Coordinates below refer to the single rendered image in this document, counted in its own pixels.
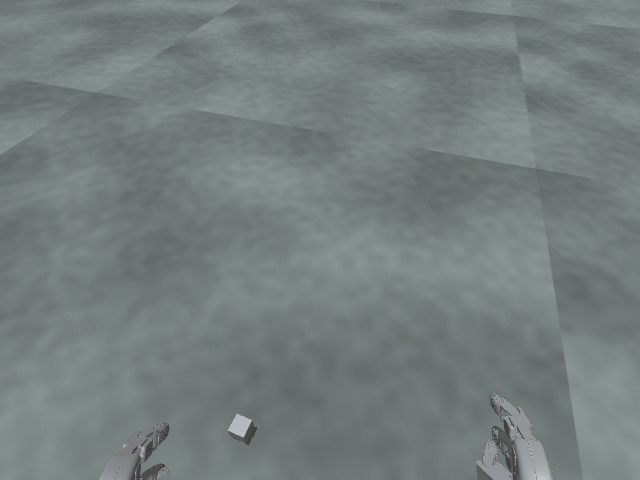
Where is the cube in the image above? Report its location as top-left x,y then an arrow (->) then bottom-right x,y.
228,414 -> 254,443

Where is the left robot hand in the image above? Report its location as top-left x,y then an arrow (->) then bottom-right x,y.
98,423 -> 171,480

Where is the right robot hand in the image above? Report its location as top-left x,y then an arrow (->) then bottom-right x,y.
476,393 -> 555,480

